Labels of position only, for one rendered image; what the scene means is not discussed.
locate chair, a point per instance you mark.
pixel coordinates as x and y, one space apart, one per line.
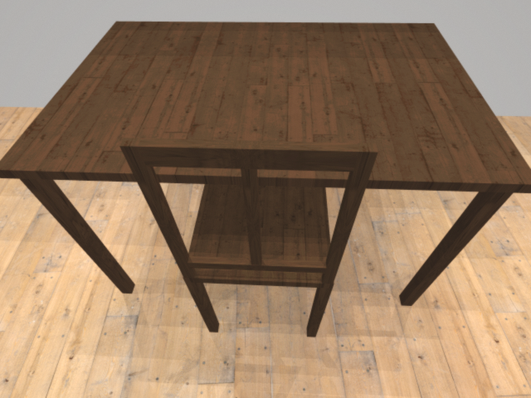
250 234

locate table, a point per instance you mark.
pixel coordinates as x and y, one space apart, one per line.
398 85

